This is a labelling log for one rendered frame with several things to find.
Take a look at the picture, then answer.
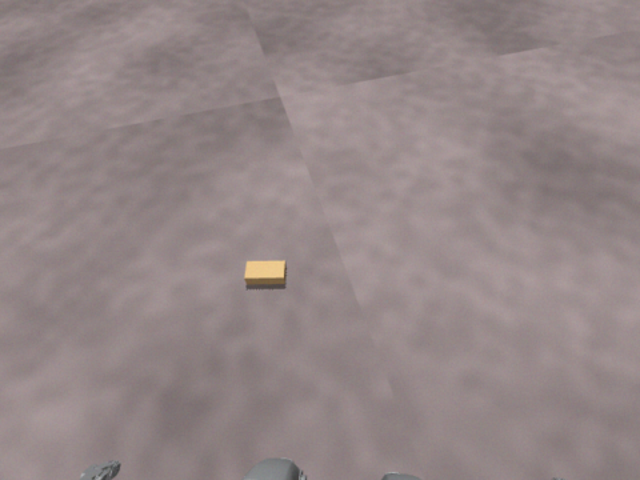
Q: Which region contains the left robot hand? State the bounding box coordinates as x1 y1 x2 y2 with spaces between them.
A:
79 461 120 480

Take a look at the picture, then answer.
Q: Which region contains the small box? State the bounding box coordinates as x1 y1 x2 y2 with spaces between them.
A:
244 261 286 284

